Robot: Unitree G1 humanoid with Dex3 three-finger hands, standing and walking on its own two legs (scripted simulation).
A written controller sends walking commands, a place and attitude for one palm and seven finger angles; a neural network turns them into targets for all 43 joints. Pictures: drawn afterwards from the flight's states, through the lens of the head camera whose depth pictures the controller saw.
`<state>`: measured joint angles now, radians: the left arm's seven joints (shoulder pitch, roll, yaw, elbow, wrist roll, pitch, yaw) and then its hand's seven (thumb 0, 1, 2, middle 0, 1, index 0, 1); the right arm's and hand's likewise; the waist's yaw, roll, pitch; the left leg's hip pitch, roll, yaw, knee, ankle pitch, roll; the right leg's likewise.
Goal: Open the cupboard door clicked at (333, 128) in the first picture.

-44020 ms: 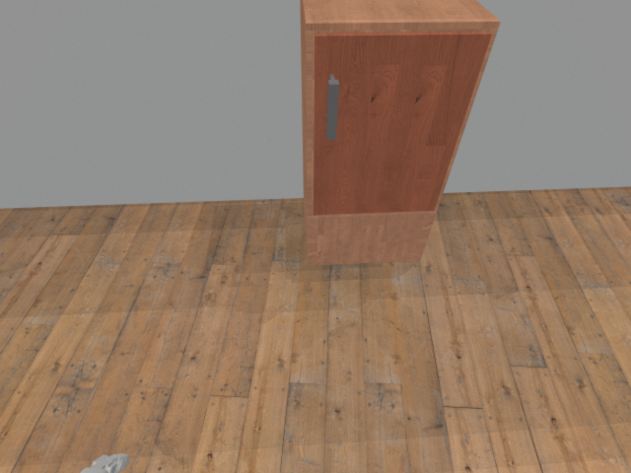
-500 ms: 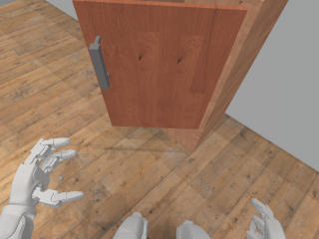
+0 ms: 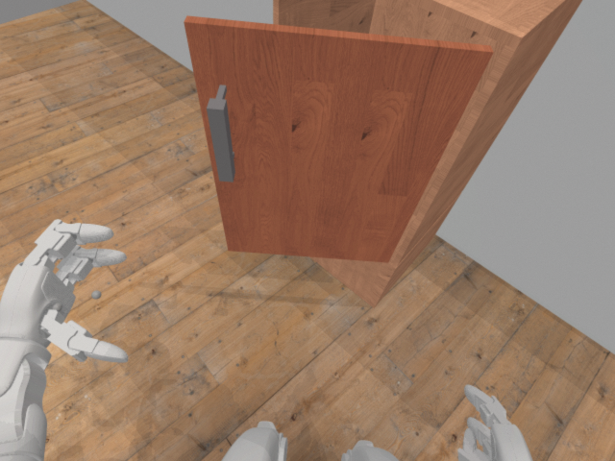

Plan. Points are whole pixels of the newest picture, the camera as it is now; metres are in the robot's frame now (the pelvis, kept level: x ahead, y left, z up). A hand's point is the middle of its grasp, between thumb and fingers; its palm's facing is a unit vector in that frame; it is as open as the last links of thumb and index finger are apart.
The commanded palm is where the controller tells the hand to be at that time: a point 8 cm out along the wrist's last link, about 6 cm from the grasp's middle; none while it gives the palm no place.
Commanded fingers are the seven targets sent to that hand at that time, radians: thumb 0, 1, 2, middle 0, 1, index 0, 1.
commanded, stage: raise the hand with hooked fingers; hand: left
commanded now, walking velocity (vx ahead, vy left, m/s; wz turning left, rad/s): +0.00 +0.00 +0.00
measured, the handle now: (224, 135) +0.60 +0.19 +0.03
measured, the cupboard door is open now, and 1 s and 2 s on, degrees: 39 39 39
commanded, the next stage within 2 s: move the hooked fingers beside the handle in 0.52 s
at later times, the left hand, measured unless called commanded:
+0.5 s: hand (108, 289) +0.29 +0.27 +0.05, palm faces +0.04 -1.00 -0.04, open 14.0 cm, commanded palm +0.27 +0.31 +0.05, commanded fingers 0.00 -0.50 0.30 -0.30 -1.20 -0.30 -1.20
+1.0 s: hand (137, 247) +0.35 +0.25 +0.05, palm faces +0.03 -1.00 -0.03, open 14.0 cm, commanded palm +0.33 +0.30 +0.05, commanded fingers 0.00 -0.50 0.30 -0.30 -1.20 -0.30 -1.20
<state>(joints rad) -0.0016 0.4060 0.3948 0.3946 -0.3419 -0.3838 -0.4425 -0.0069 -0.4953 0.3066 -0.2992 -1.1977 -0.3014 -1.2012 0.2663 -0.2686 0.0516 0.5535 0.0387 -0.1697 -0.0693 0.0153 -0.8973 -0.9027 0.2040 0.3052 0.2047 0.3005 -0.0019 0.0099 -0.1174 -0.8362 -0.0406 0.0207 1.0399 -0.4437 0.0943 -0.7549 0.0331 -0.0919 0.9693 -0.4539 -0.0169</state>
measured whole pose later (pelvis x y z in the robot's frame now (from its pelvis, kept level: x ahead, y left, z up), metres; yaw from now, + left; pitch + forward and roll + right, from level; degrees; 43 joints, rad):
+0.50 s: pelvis +0.01 -0.01 +0.00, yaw +0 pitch +14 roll -4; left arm -0.01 0.41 0.40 0.43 -0.35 -0.36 -0.47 -0.01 -0.50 0.30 -0.30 -1.20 -0.30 -1.20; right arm 0.28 -0.28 0.04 0.54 0.04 -0.15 -0.06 0.02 -0.90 -0.90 0.20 0.30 0.20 0.30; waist -0.01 0.02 -0.12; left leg -0.83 -0.03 0.02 1.02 -0.44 0.09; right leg -0.75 0.04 -0.09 0.95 -0.45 -0.03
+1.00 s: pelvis +0.01 -0.03 +0.00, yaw -1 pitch +16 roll -3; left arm -0.25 0.47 0.44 0.66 -0.32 -0.34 -0.50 -0.01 -0.50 0.30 -0.30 -1.20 -0.30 -1.20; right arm 0.28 -0.29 0.04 0.58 0.05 -0.13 -0.07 0.01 -0.90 -0.90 0.20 0.30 0.20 0.30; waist -0.03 0.02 -0.13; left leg -0.88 -0.01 0.01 1.06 -0.46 0.06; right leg -0.81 0.06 -0.10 1.00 -0.47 -0.05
